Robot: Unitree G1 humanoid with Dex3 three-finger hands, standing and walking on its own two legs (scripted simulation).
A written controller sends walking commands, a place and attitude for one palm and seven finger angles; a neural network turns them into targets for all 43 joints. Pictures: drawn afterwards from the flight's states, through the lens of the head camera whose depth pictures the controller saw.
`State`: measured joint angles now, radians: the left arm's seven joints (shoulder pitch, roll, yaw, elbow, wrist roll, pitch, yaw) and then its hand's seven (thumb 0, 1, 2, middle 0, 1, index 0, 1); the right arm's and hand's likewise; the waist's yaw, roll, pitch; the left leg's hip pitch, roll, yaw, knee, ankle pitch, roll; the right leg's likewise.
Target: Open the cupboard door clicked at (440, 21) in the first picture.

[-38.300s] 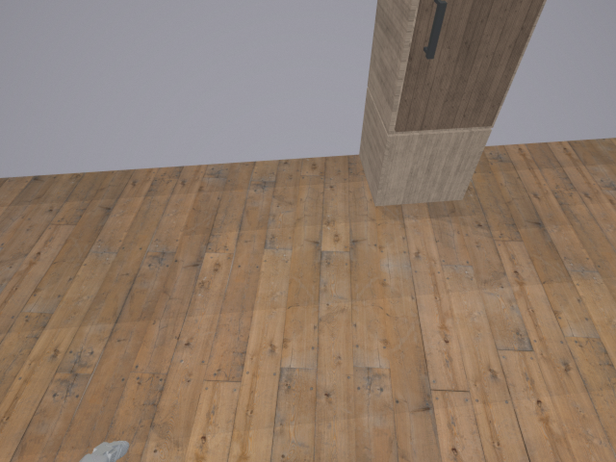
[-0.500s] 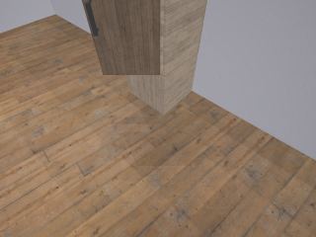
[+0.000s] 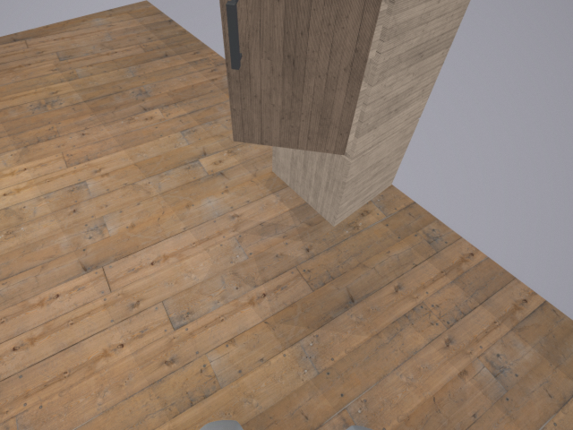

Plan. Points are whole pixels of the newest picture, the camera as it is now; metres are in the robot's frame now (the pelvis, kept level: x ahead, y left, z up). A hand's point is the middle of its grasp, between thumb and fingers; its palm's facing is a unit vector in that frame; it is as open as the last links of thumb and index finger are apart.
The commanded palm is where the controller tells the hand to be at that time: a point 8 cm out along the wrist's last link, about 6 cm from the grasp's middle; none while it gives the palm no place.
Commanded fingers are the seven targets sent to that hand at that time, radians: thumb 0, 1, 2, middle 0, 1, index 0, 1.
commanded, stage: take the last steps up to it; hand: left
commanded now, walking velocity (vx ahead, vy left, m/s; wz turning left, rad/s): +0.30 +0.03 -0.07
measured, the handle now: (235, 33) +0.96 +0.23 +0.05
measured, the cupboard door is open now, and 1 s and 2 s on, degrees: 42 42 42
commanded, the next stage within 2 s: come to a stop and stand still in 0.74 s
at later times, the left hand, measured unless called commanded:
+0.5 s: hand (195, 350) +0.24 +0.18 -0.15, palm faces +0.04 -0.98 -0.22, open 7.2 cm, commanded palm none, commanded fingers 0.00 0.90 0.90 -0.20 -0.30 -0.20 -0.30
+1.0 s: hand (183, 274) +0.39 +0.24 -0.16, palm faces +0.01 -0.98 -0.18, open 7.3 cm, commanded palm none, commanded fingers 0.00 0.90 0.90 -0.20 -0.30 -0.20 -0.30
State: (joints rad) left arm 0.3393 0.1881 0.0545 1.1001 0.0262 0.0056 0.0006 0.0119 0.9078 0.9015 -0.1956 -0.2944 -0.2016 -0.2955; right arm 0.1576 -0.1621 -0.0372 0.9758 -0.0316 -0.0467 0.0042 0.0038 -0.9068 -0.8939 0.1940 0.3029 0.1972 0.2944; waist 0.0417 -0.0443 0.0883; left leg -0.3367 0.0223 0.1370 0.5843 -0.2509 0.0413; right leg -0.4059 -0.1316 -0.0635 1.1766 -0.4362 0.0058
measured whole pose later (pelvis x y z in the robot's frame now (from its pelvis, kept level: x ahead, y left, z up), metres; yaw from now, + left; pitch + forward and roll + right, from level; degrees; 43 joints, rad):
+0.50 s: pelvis +0.18 -0.01 +0.02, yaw -1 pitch +0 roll +0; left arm 0.23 0.16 0.06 1.01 0.01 -0.08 0.02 -0.01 0.95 0.90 -0.20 -0.29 -0.21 -0.30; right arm 0.28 -0.17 -0.05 1.09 -0.03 -0.01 0.02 0.01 -0.91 -0.89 0.19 0.30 0.20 0.29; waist -0.02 0.02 0.05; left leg -0.47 0.08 0.06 0.94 -0.31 -0.03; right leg -0.15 -0.02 -0.15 0.39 -0.24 -0.04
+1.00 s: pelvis +0.34 +0.06 +0.01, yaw -2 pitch +0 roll +0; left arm 0.21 0.18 0.04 1.06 0.02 0.00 0.02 0.01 0.93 0.90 -0.19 -0.29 -0.20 -0.30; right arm 0.24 -0.14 -0.02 1.08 -0.03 -0.03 -0.03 0.00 -0.94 -0.89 0.20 0.30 0.20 0.29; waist 0.01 -0.04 0.04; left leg -0.22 -0.01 0.16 0.41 -0.20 0.08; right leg -0.42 -0.07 -0.05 0.79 -0.30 0.02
